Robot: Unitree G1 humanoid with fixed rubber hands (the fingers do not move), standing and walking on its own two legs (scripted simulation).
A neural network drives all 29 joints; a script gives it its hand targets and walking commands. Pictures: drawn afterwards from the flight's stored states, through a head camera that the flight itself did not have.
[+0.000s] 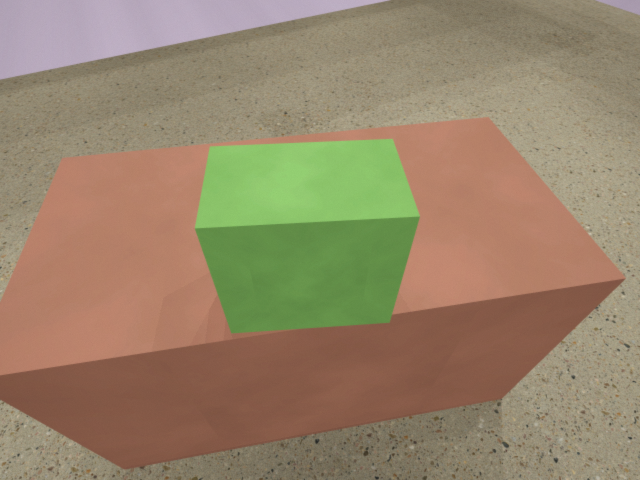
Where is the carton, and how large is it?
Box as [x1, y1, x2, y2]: [195, 139, 419, 332]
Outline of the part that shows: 392,139 210,146 195,224 195,230 231,332 389,322 419,217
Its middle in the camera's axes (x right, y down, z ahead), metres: -0.02 +0.00 +0.61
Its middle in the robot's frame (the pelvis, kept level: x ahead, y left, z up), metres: +0.44 +0.02 +0.01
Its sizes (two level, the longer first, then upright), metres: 0.268 0.162 0.258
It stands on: a pedestal, 0.65 m high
